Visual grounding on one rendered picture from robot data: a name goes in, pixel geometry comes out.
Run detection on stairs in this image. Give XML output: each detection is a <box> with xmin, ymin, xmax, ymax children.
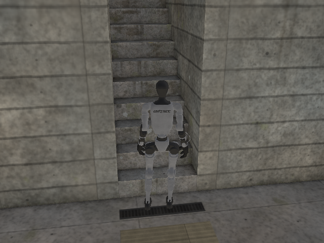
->
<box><xmin>109</xmin><ymin>0</ymin><xmax>197</xmax><ymax>198</ymax></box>

